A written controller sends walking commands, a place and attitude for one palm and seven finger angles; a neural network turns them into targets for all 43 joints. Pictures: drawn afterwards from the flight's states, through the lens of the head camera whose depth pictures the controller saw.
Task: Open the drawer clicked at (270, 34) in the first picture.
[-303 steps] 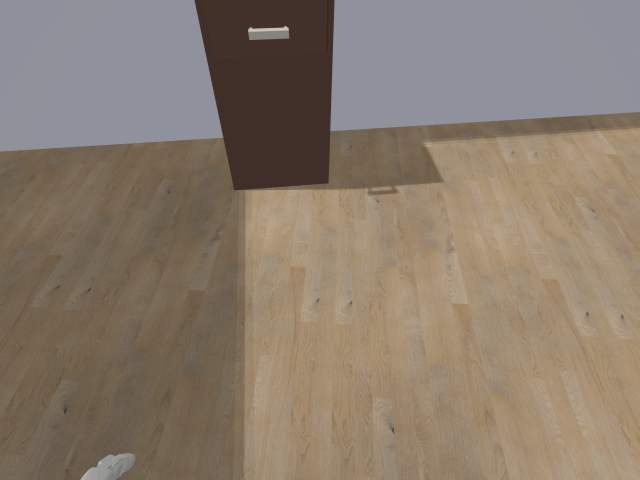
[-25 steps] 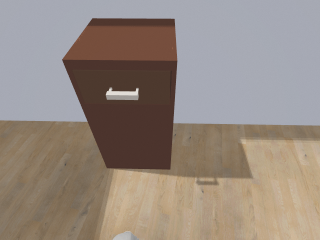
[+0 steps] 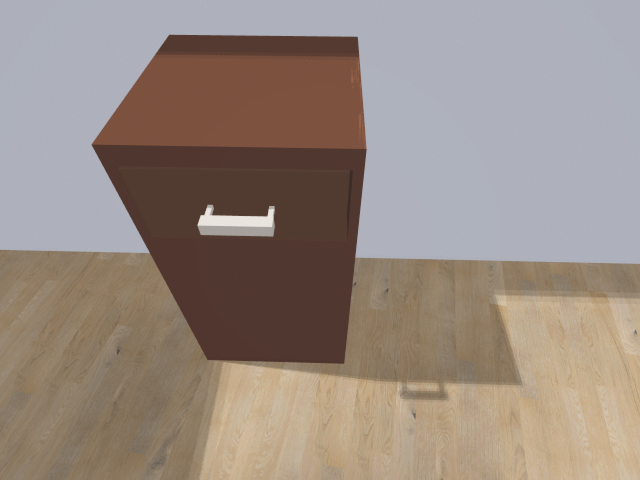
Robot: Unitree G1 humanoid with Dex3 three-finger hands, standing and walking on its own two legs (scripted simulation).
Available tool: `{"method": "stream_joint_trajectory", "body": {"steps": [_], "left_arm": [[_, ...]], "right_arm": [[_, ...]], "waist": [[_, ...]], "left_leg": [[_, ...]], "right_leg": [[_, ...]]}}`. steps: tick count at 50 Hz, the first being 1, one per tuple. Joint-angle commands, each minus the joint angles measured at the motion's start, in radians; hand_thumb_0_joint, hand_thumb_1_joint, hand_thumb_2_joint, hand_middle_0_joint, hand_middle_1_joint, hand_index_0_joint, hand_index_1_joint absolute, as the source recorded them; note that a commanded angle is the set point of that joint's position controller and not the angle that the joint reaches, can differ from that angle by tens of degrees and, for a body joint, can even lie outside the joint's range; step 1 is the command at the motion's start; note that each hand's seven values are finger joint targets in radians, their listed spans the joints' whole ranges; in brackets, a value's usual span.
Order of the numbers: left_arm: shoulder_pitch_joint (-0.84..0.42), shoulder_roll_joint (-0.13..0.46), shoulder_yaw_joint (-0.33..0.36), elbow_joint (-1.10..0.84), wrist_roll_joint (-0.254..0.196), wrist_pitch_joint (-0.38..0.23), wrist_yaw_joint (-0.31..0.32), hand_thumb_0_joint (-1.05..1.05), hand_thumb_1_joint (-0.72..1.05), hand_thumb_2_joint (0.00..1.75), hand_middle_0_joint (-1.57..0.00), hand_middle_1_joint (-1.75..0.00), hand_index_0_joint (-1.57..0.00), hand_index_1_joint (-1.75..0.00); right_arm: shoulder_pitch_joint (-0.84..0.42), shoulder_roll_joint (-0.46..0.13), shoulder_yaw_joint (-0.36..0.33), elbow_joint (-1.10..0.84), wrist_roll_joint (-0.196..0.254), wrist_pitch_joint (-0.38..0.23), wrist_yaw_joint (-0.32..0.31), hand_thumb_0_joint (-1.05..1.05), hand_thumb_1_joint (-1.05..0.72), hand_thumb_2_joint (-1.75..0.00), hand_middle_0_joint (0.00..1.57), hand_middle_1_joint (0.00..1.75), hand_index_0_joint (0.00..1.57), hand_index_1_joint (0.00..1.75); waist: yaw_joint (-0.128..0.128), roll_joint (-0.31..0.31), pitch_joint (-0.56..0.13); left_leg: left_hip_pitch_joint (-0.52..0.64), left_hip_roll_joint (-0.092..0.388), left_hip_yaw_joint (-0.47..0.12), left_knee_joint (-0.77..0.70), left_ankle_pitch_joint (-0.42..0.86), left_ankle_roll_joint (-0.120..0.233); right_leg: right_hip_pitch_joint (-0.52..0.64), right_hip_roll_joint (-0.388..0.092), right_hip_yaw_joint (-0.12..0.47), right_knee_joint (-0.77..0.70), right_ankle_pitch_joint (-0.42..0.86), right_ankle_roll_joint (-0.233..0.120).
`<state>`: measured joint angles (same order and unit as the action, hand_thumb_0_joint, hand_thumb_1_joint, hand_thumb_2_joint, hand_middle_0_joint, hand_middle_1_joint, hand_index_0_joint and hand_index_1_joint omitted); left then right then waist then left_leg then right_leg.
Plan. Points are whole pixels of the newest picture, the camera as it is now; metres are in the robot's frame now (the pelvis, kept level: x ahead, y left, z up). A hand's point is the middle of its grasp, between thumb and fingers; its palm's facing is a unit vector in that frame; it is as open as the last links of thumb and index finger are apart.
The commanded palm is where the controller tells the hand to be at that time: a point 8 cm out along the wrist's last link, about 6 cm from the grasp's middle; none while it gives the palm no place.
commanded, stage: come to a stop and stand still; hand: left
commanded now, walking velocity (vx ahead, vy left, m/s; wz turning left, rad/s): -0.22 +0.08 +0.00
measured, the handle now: (238, 217) +0.56 +0.19 -0.05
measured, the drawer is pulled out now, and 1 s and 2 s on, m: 0.00 0.00 0.00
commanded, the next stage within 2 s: look again from close up in 1.28 s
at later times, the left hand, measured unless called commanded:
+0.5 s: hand out of the picture +0.03 +0.22 -0.18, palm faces +0.08 -0.97 -0.21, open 7.4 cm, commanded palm none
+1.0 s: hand out of the picture +0.00 +0.16 -0.17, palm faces +0.03 -0.97 -0.23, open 7.3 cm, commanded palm none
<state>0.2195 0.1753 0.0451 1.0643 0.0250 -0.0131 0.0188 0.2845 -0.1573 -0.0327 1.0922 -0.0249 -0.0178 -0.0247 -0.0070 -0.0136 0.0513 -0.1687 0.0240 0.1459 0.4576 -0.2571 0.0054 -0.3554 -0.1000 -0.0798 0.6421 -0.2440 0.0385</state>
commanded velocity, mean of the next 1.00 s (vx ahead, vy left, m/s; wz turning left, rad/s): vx -0.01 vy -0.01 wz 0.00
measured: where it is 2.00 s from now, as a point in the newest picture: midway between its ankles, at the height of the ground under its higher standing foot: outside the picture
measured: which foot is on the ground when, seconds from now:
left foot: down 0.00-0.10, up 0.12-0.40, down 0.42-1.00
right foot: up 0.00-0.00, down 0.02-0.42, up 0.44-0.78, down 0.80-1.00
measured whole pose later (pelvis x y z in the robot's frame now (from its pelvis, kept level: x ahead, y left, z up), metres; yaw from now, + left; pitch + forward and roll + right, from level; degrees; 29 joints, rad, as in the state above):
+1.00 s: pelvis -0.01 -0.02 +0.00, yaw +1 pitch -1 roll +1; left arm 0.26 0.14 0.01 1.14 0.01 -0.01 0.04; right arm 0.30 -0.15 -0.01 1.17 -0.02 0.02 -0.04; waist -0.03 0.03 0.02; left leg -0.16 0.07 0.06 0.42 -0.25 -0.05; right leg -0.12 0.03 -0.09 0.43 -0.31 -0.06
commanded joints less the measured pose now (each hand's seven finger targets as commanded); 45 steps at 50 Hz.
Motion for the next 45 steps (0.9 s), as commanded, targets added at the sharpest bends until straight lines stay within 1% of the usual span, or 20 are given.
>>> {"method": "stream_joint_trajectory", "body": {"steps": [1, 3, 4, 5, 8, 11, 16, 18, 19, 21, 22, 25, 30, 35, 37, 39, 40, 42, 43, 45], "left_arm": [[0.141, 0.106, -0.006, 0.014, -0.005, -0.018, 0.008, 0.00, 0.90, 0.90, -0.20, -0.30, -0.20, -0.30], [0.080, 0.153, 0.002, -0.013, -0.011, -0.007, 0.013, 0.00, 0.90, 0.90, -0.20, -0.30, -0.20, -0.30], [0.065, 0.171, 0.012, -0.013, -0.013, -0.010, 0.018, 0.00, 0.90, 0.90, -0.20, -0.30, -0.20, -0.30], [0.058, 0.165, 0.012, -0.020, -0.016, -0.006, 0.023, 0.00, 0.90, 0.90, -0.20, -0.30, -0.20, -0.30], [0.051, 0.167, 0.027, -0.029, -0.007, 0.010, 0.034, 0.00, 0.90, 0.90, -0.20, -0.30, -0.20, -0.30], [0.020, 0.179, 0.047, -0.056, 0.003, 0.021, 0.041, 0.00, 0.90, 0.90, -0.20, -0.30, -0.20, -0.30], [-0.056, 0.187, 0.053, -0.097, 0.009, 0.034, 0.034, 0.00, 0.90, 0.90, -0.20, -0.30, -0.20, -0.30], [-0.079, 0.174, 0.050, -0.101, 0.004, 0.041, 0.030, 0.00, 0.90, 0.90, -0.20, -0.30, -0.20, -0.30], [-0.079, 0.148, 0.040, -0.100, -0.003, 0.045, 0.026, 0.00, 0.90, 0.90, -0.20, -0.30, -0.20, -0.30], [-0.061, 0.048, 0.016, -0.114, -0.017, 0.054, 0.014, 0.00, 0.90, 0.90, -0.20, -0.30, -0.20, -0.30], [-0.069, 0.059, 0.016, -0.108, -0.009, 0.053, 0.010, 0.00, 0.90, 0.90, -0.20, -0.30, -0.20, -0.30], [-0.014, 0.064, 0.017, -0.050, 0.000, 0.058, -0.007, 0.00, 0.90, 0.90, -0.20, -0.30, -0.20, -0.30], [0.010, 0.063, 0.006, -0.026, 0.000, 0.035, -0.019, 0.00, 0.90, 0.90, -0.20, -0.30, -0.20, -0.30], [-0.001, 0.042, -0.006, -0.031, -0.011, 0.030, -0.016, 0.00, 0.90, 0.90, -0.20, -0.30, -0.20, -0.30], [0.052, 0.040, -0.006, -0.006, -0.016, 0.026, -0.012, 0.00, 0.90, 0.90, -0.20, -0.30, -0.20, -0.30], [0.124, 0.055, -0.005, 0.028, -0.013, 0.013, -0.004, 0.00, 0.90, 0.90, -0.20, -0.30, -0.20, -0.30], [0.134, 0.087, -0.002, 0.038, -0.011, 0.007, 0.003, 0.00, 0.90, 0.90, -0.20, -0.30, -0.20, -0.30], [0.102, 0.115, -0.010, 0.042, -0.017, 0.003, 0.009, 0.00, 0.90, 0.90, -0.20, -0.30, -0.20, -0.30], [0.096, 0.106, -0.010, 0.043, -0.017, -0.004, 0.011, 0.00, 0.90, 0.90, -0.20, -0.30, -0.20, -0.30], [0.084, 0.074, -0.019, 0.044, -0.020, -0.005, 0.016, 0.00, 0.90, 0.90, -0.20, -0.30, -0.20, -0.30]], "right_arm": [[0.016, -0.052, -0.004, -0.034, 0.020, -0.009, -0.004, 0.00, -0.90, -0.90, 0.20, 0.30, 0.20, 0.30], [0.068, -0.030, -0.003, -0.015, 0.021, 0.011, 0.002, 0.00, -0.90, -0.90, 0.20, 0.30, 0.20, 0.30], [0.080, -0.039, -0.007, -0.001, 0.019, 0.025, -0.003, 0.00, -0.90, -0.90, 0.20, 0.30, 0.20, 0.30], [0.085, -0.059, -0.013, 0.000, 0.018, 0.033, -0.006, 0.00, -0.90, -0.90, 0.20, 0.30, 0.20, 0.30], [0.059, -0.064, -0.025, -0.022, 0.017, 0.051, -0.009, 0.00, -0.90, -0.90, 0.20, 0.30, 0.20, 0.30], [0.015, -0.065, -0.034, -0.050, 0.021, 0.063, -0.009, 0.00, -0.90, -0.90, 0.20, 0.30, 0.20, 0.30], [0.048, -0.050, -0.036, -0.070, 0.019, 0.061, 0.003, 0.00, -0.90, -0.90, 0.20, 0.30, 0.20, 0.30], [0.106, -0.044, -0.032, -0.056, 0.016, 0.049, 0.004, 0.00, -0.90, -0.90, 0.20, 0.30, 0.20, 0.30], [0.124, -0.056, -0.028, -0.047, 0.014, 0.039, 0.005, 0.00, -0.90, -0.90, 0.20, 0.30, 0.20, 0.30], [0.049, -0.170, -0.041, -0.089, -0.003, 0.022, 0.001, 0.00, -0.90, -0.90, 0.20, 0.30, 0.20, 0.30], [-0.030, -0.172, -0.032, -0.116, -0.005, 0.022, 0.000, 0.00, -0.90, -0.90, 0.20, 0.30, 0.20, 0.30], [-0.094, -0.149, -0.020, -0.108, -0.007, 0.012, -0.013, 0.00, -0.90, -0.90, 0.20, 0.30, 0.20, 0.30], [0.025, -0.149, -0.024, -0.064, -0.002, 0.001, -0.021, 0.00, -0.90, -0.90, 0.20, 0.30, 0.20, 0.30], [0.077, -0.174, -0.034, -0.028, -0.004, 0.003, -0.028, 0.00, -0.90, -0.90, 0.20, 0.30, 0.20, 0.30], [0.058, -0.168, -0.032, -0.018, 0.002, 0.005, -0.027, 0.00, -0.90, -0.90, 0.20, 0.30, 0.20, 0.30], [0.057, -0.140, -0.026, -0.008, 0.013, 0.003, -0.025, 0.00, -0.90, -0.90, 0.20, 0.30, 0.20, 0.30], [0.049, -0.102, -0.017, -0.010, 0.020, 0.000, -0.022, 0.00, -0.90, -0.90, 0.20, 0.30, 0.20, 0.30], [0.025, -0.043, 0.004, -0.010, 0.020, 0.009, -0.010, 0.00, -0.90, -0.90, 0.20, 0.30, 0.20, 0.30], [0.022, -0.038, 0.007, 0.000, 0.010, 0.018, -0.013, 0.00, -0.90, -0.90, 0.20, 0.30, 0.20, 0.30], [0.048, -0.043, 0.011, 0.025, 0.008, 0.020, -0.015, 0.00, -0.90, -0.90, 0.20, 0.30, 0.20, 0.30]], "waist": [[0.025, -0.084, -0.075], [-0.001, -0.054, -0.043], [-0.004, -0.175, -0.085], [0.006, -0.206, -0.089], [0.034, -0.186, -0.084], [0.046, -0.144, -0.099], [0.013, -0.160, -0.131], [-0.019, -0.162, -0.132], [-0.026, -0.114, -0.122], [-0.010, 0.275, -0.034], [0.005, 0.214, 0.005], [0.027, 0.198, 0.053], [-0.020, 0.119, 0.021], [-0.044, 0.136, -0.052], [-0.020, 0.146, -0.074], [0.006, 0.077, -0.113], [0.002, -0.012, -0.108], [-0.008, -0.091, -0.035], [-0.006, -0.173, -0.014], [-0.014, -0.146, 0.012]], "left_leg": [[-0.125, 0.083, -0.069, 0.001, 0.022, -0.004], [-0.078, 0.050, -0.061, 0.002, -0.040, -0.022], [-0.061, 0.052, -0.045, 0.052, -0.049, -0.033], [-0.071, 0.045, -0.047, 0.109, -0.110, -0.037], [-0.169, 0.032, -0.083, 0.320, -0.267, -0.039], [-0.220, 0.017, -0.139, 0.458, -0.307, -0.042], [-0.125, 0.003, -0.104, 0.269, -0.179, -0.046], [0.010, -0.006, -0.075, 0.062, -0.009, -0.040], [0.078, 0.010, -0.090, -0.032, 0.051, -0.032], [-0.086, 0.279, -0.428, -0.295, -0.125, 0.060], [-0.217, 0.314, -0.458, -0.345, -0.247, 0.108], [-0.195, 0.243, -0.367, -0.354, -0.267, 0.102], [0.092, 0.245, -0.322, -0.299, -0.046, 0.130], [0.188, 0.277, -0.302, -0.180, 0.375, 0.160], [0.156, 0.242, -0.260, -0.116, 0.504, 0.135], [0.066, 0.173, -0.196, -0.038, 0.398, 0.065], [-0.032, 0.121, -0.141, -0.001, 0.258, 0.021], [-0.076, 0.049, -0.092, -0.021, -0.014, -0.013], [-0.052, 0.050, -0.091, -0.010, -0.006, -0.019], [-0.028, 0.064, -0.104, -0.029, 0.057, -0.020]], "right_leg": [[0.253, -0.124, 0.183, -0.254, 0.434, -0.044], [0.191, -0.202, 0.180, -0.235, 0.584, -0.115], [0.210, -0.191, 0.188, -0.233, 0.645, -0.131], [0.220, -0.209, 0.192, -0.246, 0.707, -0.152], [0.266, -0.264, 0.211, -0.242, 0.874, -0.221], [0.274, -0.289, 0.212, -0.244, 0.846, -0.260], [0.200, -0.221, 0.153, -0.259, 0.498, -0.204], [0.108, -0.170, 0.126, -0.233, 0.254, -0.141], [0.038, -0.121, 0.102, -0.201, 0.083, -0.101], [-0.057, 0.044, 0.002, 0.005, -0.196, -0.012], [0.014, 0.035, 0.065, 0.086, -0.189, -0.020], [-0.013, 0.046, 0.099, 0.216, -0.124, -0.017], [-0.144, 0.047, 0.073, 0.191, -0.135, -0.004], [-0.053, 0.050, 0.055, 0.010, -0.216, -0.007], [0.054, 0.063, 0.038, -0.132, -0.108, -0.012], [0.232, 0.042, 0.054, -0.322, 0.144, -0.021], [0.310, -0.035, 0.143, -0.320, 0.259, -0.046], [0.239, -0.136, 0.193, -0.341, 0.283, -0.105], [0.195, -0.110, 0.200, -0.356, 0.277, -0.117], [0.182, -0.083, 0.164, -0.349, 0.314, -0.113]]}}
